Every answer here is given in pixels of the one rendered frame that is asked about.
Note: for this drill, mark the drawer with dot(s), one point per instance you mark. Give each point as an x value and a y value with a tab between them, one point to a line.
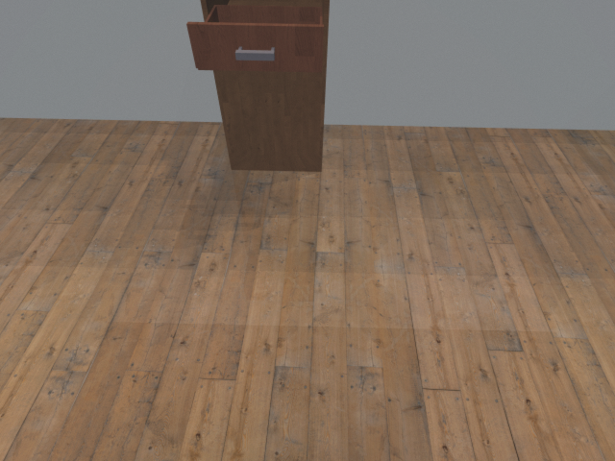
295	32

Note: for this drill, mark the cabinet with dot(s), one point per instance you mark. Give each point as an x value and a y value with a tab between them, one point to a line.
273	121

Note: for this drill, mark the handle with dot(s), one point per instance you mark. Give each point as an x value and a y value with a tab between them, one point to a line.
255	55

